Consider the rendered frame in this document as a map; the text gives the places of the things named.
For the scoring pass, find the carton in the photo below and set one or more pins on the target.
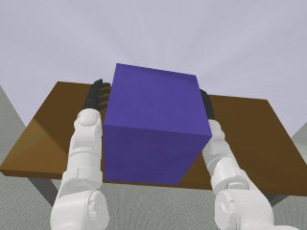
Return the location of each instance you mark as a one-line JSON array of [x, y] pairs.
[[155, 125]]

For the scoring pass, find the right robot hand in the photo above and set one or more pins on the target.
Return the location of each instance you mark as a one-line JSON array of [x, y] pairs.
[[207, 105]]

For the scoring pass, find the right robot upper arm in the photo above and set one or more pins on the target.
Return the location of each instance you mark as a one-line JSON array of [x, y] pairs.
[[237, 209]]

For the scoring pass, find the left robot upper arm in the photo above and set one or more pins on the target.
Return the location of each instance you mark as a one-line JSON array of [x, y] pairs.
[[85, 210]]

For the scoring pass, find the table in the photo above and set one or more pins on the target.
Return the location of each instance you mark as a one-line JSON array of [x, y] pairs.
[[260, 144]]

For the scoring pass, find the right robot forearm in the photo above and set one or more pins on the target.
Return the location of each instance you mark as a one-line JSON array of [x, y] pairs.
[[222, 165]]

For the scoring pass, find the left robot hand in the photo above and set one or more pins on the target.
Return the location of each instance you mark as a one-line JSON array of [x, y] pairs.
[[92, 100]]

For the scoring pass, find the left robot forearm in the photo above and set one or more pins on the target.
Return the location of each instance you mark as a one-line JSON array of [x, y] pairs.
[[84, 158]]

